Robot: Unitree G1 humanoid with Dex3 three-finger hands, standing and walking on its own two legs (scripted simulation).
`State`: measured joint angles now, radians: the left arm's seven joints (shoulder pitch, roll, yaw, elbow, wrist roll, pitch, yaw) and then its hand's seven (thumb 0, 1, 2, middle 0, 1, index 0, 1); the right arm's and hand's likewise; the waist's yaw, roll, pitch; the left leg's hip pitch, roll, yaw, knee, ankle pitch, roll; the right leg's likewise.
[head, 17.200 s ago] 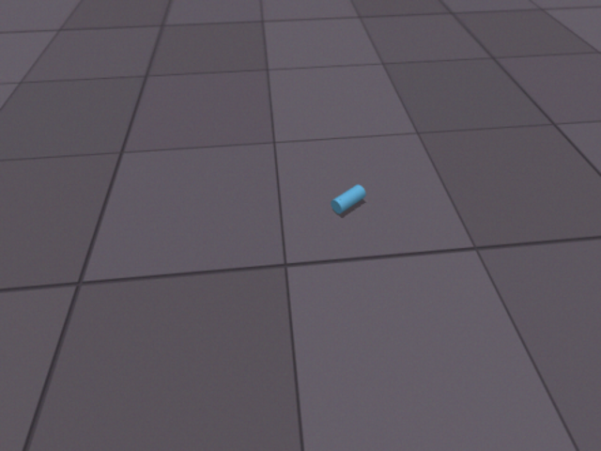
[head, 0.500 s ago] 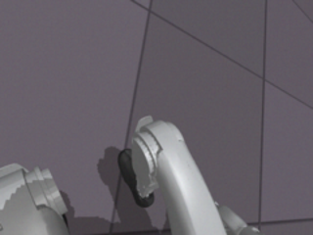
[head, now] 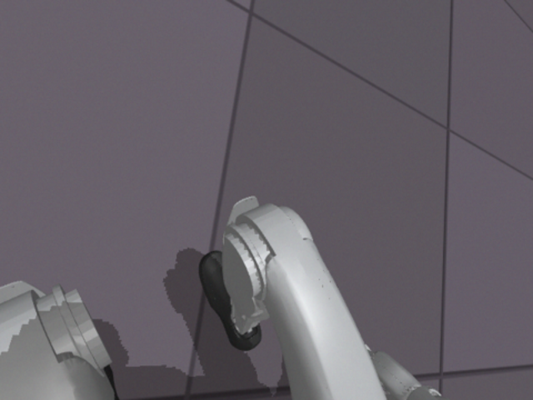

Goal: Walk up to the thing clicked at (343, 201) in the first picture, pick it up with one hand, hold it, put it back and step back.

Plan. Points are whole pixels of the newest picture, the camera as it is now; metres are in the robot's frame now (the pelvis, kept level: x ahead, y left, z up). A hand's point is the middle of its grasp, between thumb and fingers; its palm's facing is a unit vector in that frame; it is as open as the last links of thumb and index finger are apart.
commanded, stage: close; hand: left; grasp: from above
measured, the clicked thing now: out of the picture +0.47 +0.34 -0.28
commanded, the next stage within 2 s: settle in 0.68 s
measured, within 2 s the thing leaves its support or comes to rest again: leaves its support in 1.02 s
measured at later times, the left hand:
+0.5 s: hand out of the picture +0.46 +0.33 -0.26, palm faces -0.46 -0.15 -0.88, open 9.8 cm
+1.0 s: hand out of the picture +0.46 +0.33 -0.26, palm faces -0.46 -0.15 -0.88, open 9.7 cm
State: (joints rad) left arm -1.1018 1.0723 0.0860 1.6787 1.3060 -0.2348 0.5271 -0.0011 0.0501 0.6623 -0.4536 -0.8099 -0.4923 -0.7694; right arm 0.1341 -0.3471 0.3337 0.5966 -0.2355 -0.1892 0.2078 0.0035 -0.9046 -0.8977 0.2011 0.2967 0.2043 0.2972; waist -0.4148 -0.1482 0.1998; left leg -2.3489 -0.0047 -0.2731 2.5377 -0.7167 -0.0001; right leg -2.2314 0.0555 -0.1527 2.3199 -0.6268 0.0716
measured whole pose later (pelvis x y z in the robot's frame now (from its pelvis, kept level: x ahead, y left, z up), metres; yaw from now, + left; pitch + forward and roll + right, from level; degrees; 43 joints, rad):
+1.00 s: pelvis +0.00 +0.00 +0.00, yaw +0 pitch +29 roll -17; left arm -1.10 1.08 0.10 1.65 1.32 -0.23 0.50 0.00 0.06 0.45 -0.69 -0.59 -0.70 -0.54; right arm 0.14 -0.35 0.34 0.58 -0.24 -0.17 0.19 0.00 -0.91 -0.90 0.20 0.30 0.20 0.30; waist -0.41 -0.15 0.19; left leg -2.36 0.00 -0.27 2.53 -0.72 0.01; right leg -2.23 0.05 -0.16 2.31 -0.63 0.06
